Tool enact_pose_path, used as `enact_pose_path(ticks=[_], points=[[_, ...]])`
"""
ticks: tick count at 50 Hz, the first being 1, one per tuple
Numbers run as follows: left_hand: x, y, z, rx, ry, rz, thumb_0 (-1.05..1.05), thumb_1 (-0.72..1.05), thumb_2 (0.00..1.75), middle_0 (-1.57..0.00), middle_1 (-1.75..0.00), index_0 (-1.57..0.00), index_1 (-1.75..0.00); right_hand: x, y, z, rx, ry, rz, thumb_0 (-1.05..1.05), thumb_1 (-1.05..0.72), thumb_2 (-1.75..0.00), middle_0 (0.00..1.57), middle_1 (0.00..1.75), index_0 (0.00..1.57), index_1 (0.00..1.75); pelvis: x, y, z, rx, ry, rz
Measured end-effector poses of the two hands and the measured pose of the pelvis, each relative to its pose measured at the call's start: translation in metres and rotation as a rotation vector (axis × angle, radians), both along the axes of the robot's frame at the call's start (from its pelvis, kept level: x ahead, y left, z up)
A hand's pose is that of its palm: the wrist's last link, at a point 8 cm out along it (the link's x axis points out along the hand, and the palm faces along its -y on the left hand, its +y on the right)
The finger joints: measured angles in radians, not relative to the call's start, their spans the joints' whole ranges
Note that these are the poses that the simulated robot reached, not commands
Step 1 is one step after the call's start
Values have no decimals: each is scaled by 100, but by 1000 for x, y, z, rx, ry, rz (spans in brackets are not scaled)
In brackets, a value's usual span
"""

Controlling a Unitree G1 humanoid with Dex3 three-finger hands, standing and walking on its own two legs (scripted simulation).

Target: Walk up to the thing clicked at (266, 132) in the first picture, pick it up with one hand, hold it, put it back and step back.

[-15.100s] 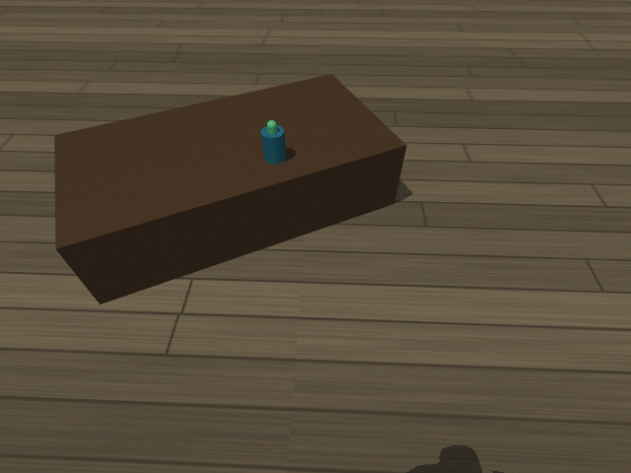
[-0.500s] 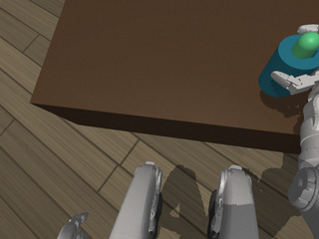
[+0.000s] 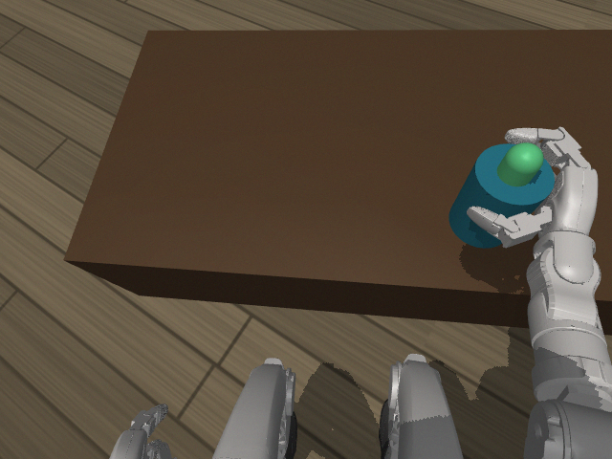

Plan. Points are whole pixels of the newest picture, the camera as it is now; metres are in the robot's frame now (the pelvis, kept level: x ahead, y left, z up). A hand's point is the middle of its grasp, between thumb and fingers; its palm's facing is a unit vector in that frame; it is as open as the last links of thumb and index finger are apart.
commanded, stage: lift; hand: right
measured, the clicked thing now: (501, 190) +0.45 -0.21 +0.00
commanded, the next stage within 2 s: hold in 1.20 s
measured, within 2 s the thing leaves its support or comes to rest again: neither
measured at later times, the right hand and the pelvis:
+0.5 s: hand (547, 204) +0.38 -0.21 +0.10, palm faces +0.23 +0.97 -0.03, open 11.8 cm; pelvis +0.01 +0.00 +0.08, yaw -2 degrees
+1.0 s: hand (549, 197) +0.37 -0.19 +0.13, palm faces +0.21 +0.98 -0.03, open 11.8 cm; pelvis +0.03 +0.00 +0.11, yaw -2 degrees
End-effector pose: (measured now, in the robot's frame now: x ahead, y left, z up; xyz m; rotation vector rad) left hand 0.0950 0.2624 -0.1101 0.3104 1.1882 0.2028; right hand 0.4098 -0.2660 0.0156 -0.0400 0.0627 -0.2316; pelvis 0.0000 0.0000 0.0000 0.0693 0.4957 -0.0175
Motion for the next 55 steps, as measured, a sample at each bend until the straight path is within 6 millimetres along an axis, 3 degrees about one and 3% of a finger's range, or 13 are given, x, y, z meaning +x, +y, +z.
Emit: enact_pose_path(ticks=[9,20,37,55], points=[[18,-8,41,-16,-73,-28,1,91,90,-19,-30,-20,-30,-29,1,44,-3,-6,-14,-2,59,-107,63,97,61,98,6,-1,38,-9,-87,-18],[28,-13,74,-19,-128,-49,1,90,91,-19,-30,-20,-30,-55,11,71,7,8,8,-2,60,-108,63,97,61,98,9,-3,68,-20,-165,-26],[37,-22,99,-44,-152,-38,1,90,90,-19,-30,-20,-30,-68,23,110,6,-17,19,-2,61,-109,63,98,61,99,21,-3,97,-37,-247,-26],[52,-20,116,-50,-185,-44,1,91,89,-19,-30,-20,-30,-78,32,125,14,-14,12,-2,61,-109,62,98,61,99,29,0,112,-49,-296,-26]])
